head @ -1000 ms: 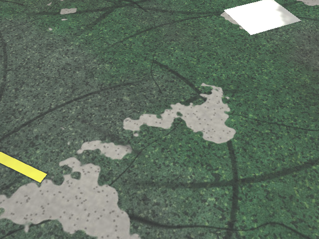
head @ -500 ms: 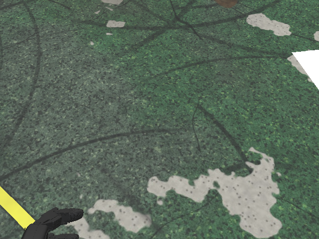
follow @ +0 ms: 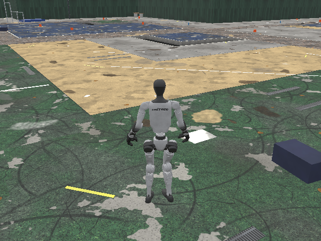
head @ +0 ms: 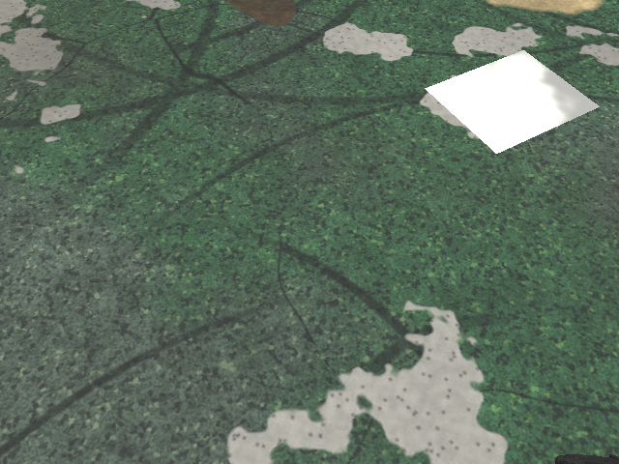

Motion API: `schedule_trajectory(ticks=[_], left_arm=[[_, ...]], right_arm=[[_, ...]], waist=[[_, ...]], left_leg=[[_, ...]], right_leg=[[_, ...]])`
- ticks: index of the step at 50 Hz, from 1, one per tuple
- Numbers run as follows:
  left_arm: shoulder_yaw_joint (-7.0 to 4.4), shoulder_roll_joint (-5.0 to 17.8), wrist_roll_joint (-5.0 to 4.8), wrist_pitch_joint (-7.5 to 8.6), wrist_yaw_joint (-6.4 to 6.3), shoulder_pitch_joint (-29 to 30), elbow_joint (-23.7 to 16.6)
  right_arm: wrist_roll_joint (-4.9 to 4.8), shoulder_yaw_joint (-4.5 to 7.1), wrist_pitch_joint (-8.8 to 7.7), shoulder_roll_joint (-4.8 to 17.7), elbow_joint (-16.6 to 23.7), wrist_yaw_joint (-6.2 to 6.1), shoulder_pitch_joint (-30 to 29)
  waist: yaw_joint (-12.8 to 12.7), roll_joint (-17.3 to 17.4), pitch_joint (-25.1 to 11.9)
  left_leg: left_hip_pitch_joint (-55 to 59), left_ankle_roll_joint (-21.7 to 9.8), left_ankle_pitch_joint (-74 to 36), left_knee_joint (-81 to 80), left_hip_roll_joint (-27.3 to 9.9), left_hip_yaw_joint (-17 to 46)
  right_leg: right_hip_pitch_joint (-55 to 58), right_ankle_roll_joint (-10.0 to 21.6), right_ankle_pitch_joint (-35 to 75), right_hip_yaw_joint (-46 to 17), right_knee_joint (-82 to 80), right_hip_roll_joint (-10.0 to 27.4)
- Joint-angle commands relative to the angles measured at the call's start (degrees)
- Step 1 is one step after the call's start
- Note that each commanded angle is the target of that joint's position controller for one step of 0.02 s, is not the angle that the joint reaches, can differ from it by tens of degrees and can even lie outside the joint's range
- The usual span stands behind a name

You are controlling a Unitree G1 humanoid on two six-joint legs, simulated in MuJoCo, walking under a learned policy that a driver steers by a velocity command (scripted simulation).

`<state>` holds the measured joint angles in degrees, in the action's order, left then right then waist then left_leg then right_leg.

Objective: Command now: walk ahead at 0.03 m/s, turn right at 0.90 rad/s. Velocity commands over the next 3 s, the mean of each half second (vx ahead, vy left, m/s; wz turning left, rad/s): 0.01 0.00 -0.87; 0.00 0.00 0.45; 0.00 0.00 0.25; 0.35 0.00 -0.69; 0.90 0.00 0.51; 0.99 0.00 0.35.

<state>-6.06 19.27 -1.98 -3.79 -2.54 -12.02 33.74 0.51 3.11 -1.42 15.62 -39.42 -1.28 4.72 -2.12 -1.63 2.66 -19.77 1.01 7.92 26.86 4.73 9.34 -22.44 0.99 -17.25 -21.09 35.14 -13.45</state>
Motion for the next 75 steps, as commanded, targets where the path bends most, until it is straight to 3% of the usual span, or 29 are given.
schedule_trajectory(ticks=[1, 2, 4, 8, 12, 17, 22, 23, 24, 25, 26, 27, 29, 32, 37, 43, 47, 48, 49, 50, 51, 52, 54, 56, 61, 65, 67, 70, 75], left_arm=[[-2.36, 9.4, 0.48, 1.48, 0.82, -4.0, -4.2], [-2.88, 10.8, 0.32, 1.29, 0.97, -4.2, -2.9], [-2.26, 8.3, 0.64, 0.16, 0.65, -5.7, -1.3], [-0.58, 4.9, -0.22, 0.46, 1.03, -0.5, -4.2], [0.09, 3.7, 0.33, 0.83, 1.68, 2.4, -6.0], [0.34, 2.8, 0.64, 0.2, 2.67, 3.2, -6.0], [-0.45, 2.5, 0.93, -1.12, 3.72, 1.6, -5.5], [-1.07, 4.2, 1.3, -0.88, 3.17, -2.1, -3.8], [-2.16, 9.5, 1.45, -0.25, 2.12, -5.6, -3.4], [-1.78, 11.9, 3.02, 0.82, 1.66, -1.9, -4.5], [-0.05, 5.8, 4.06, 1.99, 2.06, -2.8, -4.3], [1.38, 2.6, 4.26, 2.91, 2.33, -0.7, -2.0], [1.66, 1.7, 3.31, 3.85, 2.11, 4.9, -0.6], [1.18, 3.4, 3.92, 3.81, 0.63, 7.6, -0.1], [1.01, 2.7, 3.71, 2.98, -0.9, 6.9, 1.6], [-0.68, 5.3, 2.46, 3.12, 0.21, 7.8, 2.8], [-1.49, 6.0, 0.41, 3.29, 1.51, 8.8, 3.6], [-1.45, 4.9, 0.09, 3.19, 1.92, 6.7, 5.0], [-1.2, 3.3, 1.16, 3.33, 2.21, 5.5, 5.0], [0.19, -0.2, 3.81, 3.9, 1.87, 10.6, -0.1], [-0.34, 2.4, 3.49, 4.04, 1.62, 13.8, -0.2], [-0.53, 3.2, 2.06, 4.2, 1.47, 14.7, -0.5], [-0.93, 4.1, 2.61, 4.51, 0.4, 12.9, 0.8], [-1.09, 4.1, 3.06, 4.6, 0.48, 10.3, 1.9], [0.38, 1.7, 2.12, 3.86, 0.91, 6.9, 5.0], [1.51, 0.4, 1.74, 3.57, 1.93, 6.4, 5.9], [1.09, 2.6, 1.27, 3.55, 2.2, 7.3, 5.0], [0.35, 5.4, 0.38, 3.87, 2.53, 7.6, 3.1], [0.33, 3.7, 0.19, 4.43, 3.85, 1.0, 3.7]], right_arm=[[2.55, 2.89, -0.47, 8.3, 5.6, -0.23, -1.6], [1.68, 2.29, -0.27, 6.0, 6.4, -0.65, -3.5], [0.31, 1.76, 0.44, 5.1, 6.9, -1.5, -4.3], [1.24, 1.73, 1.5, 6.3, 6.0, -2.33, -0.2], [1.14, 2.92, 1.91, 8.9, 4.6, -1.92, 2.5], [0.32, 4.09, 1.67, 10.9, 3.9, -0.51, 0.5], [-2.83, 4.59, 0.71, 11.4, 1.9, 0.8, 1.6], [-3.06, 3.69, 0.59, 8.9, 0.2, 1.13, 4.4], [-0.51, 1.94, 0.36, 5.0, 1.3, 1.67, 5.1], [1.1, 1.28, 0.4, 4.4, 3.0, 1.73, 5.0], [-0.18, 2.46, 0.96, 8.3, 1.7, 1.3, 1.9], [-1.67, 2.23, 1.52, 7.4, 0.8, 1.25, 2.4], [-1.39, 2.38, 2.77, 7.3, -1.9, 0.26, 5.5], [-2.14, 3.55, 3.56, 9.8, -1.8, -0.32, 8.0], [-1.77, 2.46, 4.65, 6.0, 1.9, 0.09, 5.5], [-1.58, 2.27, 5.3, 5.0, 6.1, 2.15, 5.4], [-2.07, 3.28, 6.45, 5.4, 7.4, 2.87, 7.9], [-1.89, 4.13, 6.31, 6.8, 6.6, 2.26, 11.0], [-1.78, 6.4, 5.8, 13.1, 6.2, 1.01, 15.7], [-0.42, 7.69, 4.87, 20.8, 7.7, 0.58, 16.0], [0.81, 6.8, 2.91, 17.8, 8.2, 1.59, 16.7], [0.35, 6.09, 1.68, 16.3, 7.9, 1.7, 14.3], [-2.18, 5.1, 1.69, 13.0, 8.7, 0.47, 7.3], [-1.73, 4.41, 2.36, 12.0, 10.3, -0.58, 4.0], [-0.74, 3.11, 2.45, 10.0, 9.7, -1.33, 4.8], [1.42, 0.45, 1.91, 4.9, 7.4, -0.27, 3.4], [1.86, 0.77, 1.61, 7.0, 6.2, 0.41, 3.1], [0.71, 2.19, 2.44, 10.9, 5.3, -0.12, 3.3], [-1.16, 2.78, 3.72, 9.6, 5.4, -1.92, 1.8]], waist=[[-0.6, 14.4, -9.7], [-0.8, 10.2, -7.8], [-0.4, 6.6, -5.4], [3.0, 9.2, -3.7], [4.7, 9.8, -6.1], [3.8, 10.4, -7.0], [1.1, 9.6, -7.9], [0.0, 5.2, -9.0], [0.3, -8.6, -11.9], [1.5, -17.8, -14.8], [-2.8, -8.6, -17.3], [-0.7, -7.5, -13.9], [1.5, -7.7, -9.1], [2.7, -7.9, -6.5], [1.1, -5.5, -4.0], [1.5, -5.1, -5.0], [4.0, -4.5, -6.8], [5.3, -1.5, -7.7], [6.7, 9.6, -8.7], [5.6, 24.6, -9.7], [8.7, 14.5, -16.4], [7.1, 10.4, -13.1], [3.0, 5.5, -7.7], [0.9, 6.5, -8.7], [2.2, 7.5, -11.2], [3.2, 9.8, -8.8], [4.2, 10.4, -5.4], [4.9, 10.0, -2.4], [1.5, 6.9, -5.0]], left_leg=[[14.4, -14.9, -10.3, -10.0, -25.7, 22.1], [13.0, -13.2, -8.1, -8.7, -22.7, 15.4], [11.6, -11.2, -6.2, -7.8, -18.5, 8.0], [14.5, -13.1, -11.6, -9.5, -17.2, -0.4], [19.3, -14.9, -16.5, -9.4, -20.4, -4.0], [15.7, -13.7, -16.7, -8.9, -22.3, -11.3], [13.4, -9.0, -17.3, -0.4, -22.9, -14.5], [7.7, -5.5, -14.0, 5.5, -20.2, -17.1], [-7.0, -0.4, 9.4, 19.6, -14.5, -21.0], [-17.7, 3.2, 31.7, 32.3, -9.5, -18.0], [-15.2, 3.4, 30.4, 38.0, -10.9, -11.1], [-14.0, 2.7, 27.6, 36.9, -11.4, -9.2], [-12.0, 3.5, 19.5, 35.4, -10.3, -7.9], [-11.7, 5.0, 14.7, 39.5, -7.7, -9.0], [-15.3, 5.6, 13.1, 32.5, -10.9, -9.7], [-9.4, 2.2, 15.3, 22.3, -11.2, -13.6], [-0.9, -1.9, 10.2, 9.6, -8.5, -16.8], [5.8, -4.0, 3.2, 3.4, -6.5, -16.1], [17.1, -8.4, -20.4, -1.5, -11.1, -5.1], [25.4, -20.8, -38.5, -3.0, -24.5, 20.4], [25.2, -25.3, -30.7, -5.8, -27.5, 23.4], [23.1, -22.7, -23.7, -6.8, -25.1, 18.4], [17.9, -16.3, -16.4, -6.6, -19.5, 12.1], [13.5, -14.7, -20.0, -6.4, -16.5, 9.2], [14.4, -13.7, -21.5, -4.9, -15.4, 4.4], [8.2, -13.1, -13.8, -6.8, -14.9, 0.8], [6.7, -13.6, -9.8, -7.5, -16.0, 1.4], [11.5, -15.0, -15.8, -4.7, -19.3, 3.7], [15.3, -10.4, -24.2, 4.2, -18.6, -1.0]], right_leg=[[-12.7, -3.6, -16.3, 5.7, 24.8, 5.6], [-13.3, -4.5, -12.2, 7.6, 28.7, 7.2], [-15.3, -5.8, -6.8, 10.5, 36.6, 9.1], [-19.8, -8.2, -2.3, 17.8, 35.3, 14.4], [-18.5, -9.2, -2.6, 19.2, 27.9, 18.2], [-8.5, -6.6, -1.3, 23.0, 16.3, 18.9], [5.9, -0.5, 2.3, 25.1, -5.5, 15.2], [15.9, 1.7, 12.6, 23.4, -13.4, 14.0], [30.1, 5.7, 37.2, 8.0, -13.1, 25.9], [28.8, 18.0, 48.0, -2.4, -11.0, 39.6], [24.5, 19.0, 43.1, 2.8, -12.3, 37.3], [21.1, 15.4, 35.8, 9.4, -12.9, 32.7], [16.1, 11.2, 30.4, 16.2, -14.3, 28.9], [13.6, 11.6, 29.7, 20.6, -16.3, 29.3], [16.8, 12.1, 19.0, 21.6, -18.3, 32.8], [17.3, 11.5, 26.4, 26.0, -15.5, 35.5], [17.4, 6.2, 28.3, 30.5, -7.3, 35.1], [14.3, 3.0, 25.7, 33.4, -0.5, 32.2], [2.9, -1.8, 13.4, 36.7, 14.6, 26.2], [-18.4, -7.2, -22.2, 32.9, 32.0, 15.0], [-20.5, -6.9, -24.9, 19.7, 40.1, 14.1], [-22.1, -5.4, -19.9, 17.5, 40.6, 14.8], [-22.6, -4.1, -8.8, 15.9, 34.2, 16.4], [-17.0, -4.5, -3.1, 16.2, 32.1, 14.5], [-11.5, -6.9, 2.1, 17.8, 20.7, 14.7], [-0.3, -6.3, 3.5, 19.1, 10.2, 17.9], [1.0, -5.2, 1.2, 20.4, 7.9, 17.3], [-4.4, -3.7, -5.3, 21.7, 7.1, 16.0], [1.4, 0.1, 7.5, 22.6, -6.3, 14.9]])
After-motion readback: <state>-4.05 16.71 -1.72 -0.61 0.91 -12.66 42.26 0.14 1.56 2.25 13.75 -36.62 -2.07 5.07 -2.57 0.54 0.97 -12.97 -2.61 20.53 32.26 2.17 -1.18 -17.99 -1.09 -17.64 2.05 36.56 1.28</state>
